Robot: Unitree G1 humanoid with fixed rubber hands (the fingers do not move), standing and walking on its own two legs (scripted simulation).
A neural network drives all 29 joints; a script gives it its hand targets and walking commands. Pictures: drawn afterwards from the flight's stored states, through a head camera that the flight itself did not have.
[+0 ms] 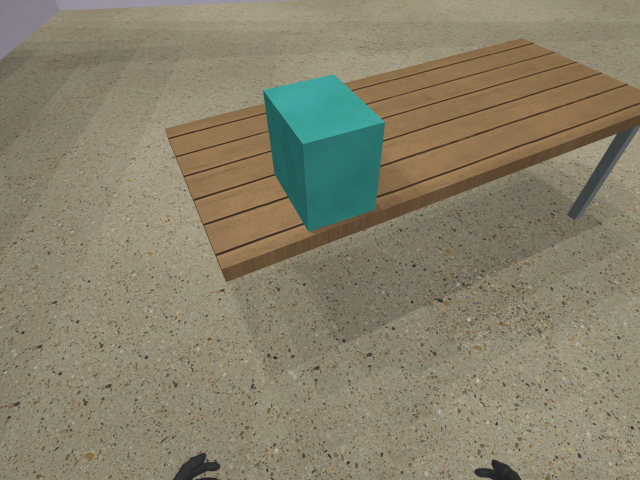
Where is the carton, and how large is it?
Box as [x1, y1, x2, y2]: [263, 74, 384, 231]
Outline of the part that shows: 333,74 263,90 274,173 308,231 372,210 375,207 384,122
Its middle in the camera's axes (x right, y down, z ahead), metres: +0.00 -0.22 +0.96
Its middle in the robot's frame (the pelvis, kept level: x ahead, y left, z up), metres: +0.87 +0.05 -0.08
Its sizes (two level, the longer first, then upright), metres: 0.252 0.186 0.249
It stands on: a table, 0.55 m high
